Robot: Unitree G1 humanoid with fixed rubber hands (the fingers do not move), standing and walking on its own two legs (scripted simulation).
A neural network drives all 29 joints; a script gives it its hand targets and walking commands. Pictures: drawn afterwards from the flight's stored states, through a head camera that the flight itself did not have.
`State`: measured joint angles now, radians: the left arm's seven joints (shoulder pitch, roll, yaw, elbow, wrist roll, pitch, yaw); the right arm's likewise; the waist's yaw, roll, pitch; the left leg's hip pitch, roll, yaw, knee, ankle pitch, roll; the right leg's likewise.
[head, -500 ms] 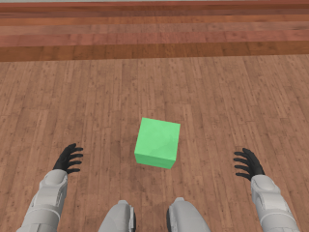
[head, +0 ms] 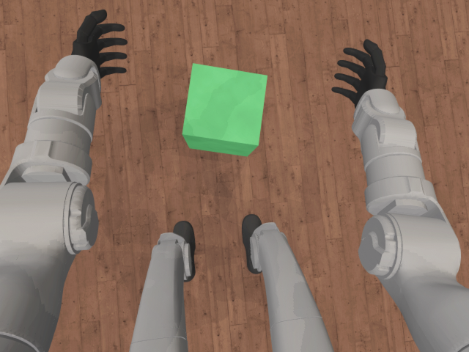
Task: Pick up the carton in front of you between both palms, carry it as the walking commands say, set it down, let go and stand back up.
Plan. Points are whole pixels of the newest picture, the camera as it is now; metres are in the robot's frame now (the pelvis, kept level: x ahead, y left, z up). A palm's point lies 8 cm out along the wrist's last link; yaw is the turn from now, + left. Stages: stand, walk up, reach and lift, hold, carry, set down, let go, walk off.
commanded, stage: reach and lift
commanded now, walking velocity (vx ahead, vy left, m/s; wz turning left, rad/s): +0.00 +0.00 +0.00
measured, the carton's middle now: (223, 116) +0.56 -0.05 -0.54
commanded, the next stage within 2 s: none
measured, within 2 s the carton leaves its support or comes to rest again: neither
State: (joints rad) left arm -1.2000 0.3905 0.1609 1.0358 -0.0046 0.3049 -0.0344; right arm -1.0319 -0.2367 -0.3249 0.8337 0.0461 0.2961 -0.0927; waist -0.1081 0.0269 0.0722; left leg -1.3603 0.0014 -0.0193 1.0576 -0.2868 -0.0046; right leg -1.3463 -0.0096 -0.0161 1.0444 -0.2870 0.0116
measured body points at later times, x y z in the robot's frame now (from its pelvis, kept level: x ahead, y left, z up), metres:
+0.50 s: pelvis +0.04 +0.01 -0.04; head +0.39 +0.00 +0.24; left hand +0.62 +0.12 -0.20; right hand +0.53 -0.24 -0.19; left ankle +0.09 +0.12 -0.63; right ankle +0.09 -0.13 -0.63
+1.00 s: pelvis -0.02 +0.01 -0.26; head +0.36 +0.00 -0.03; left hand +0.61 +0.13 -0.42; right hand +0.53 -0.24 -0.42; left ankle +0.09 +0.12 -0.63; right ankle +0.09 -0.13 -0.63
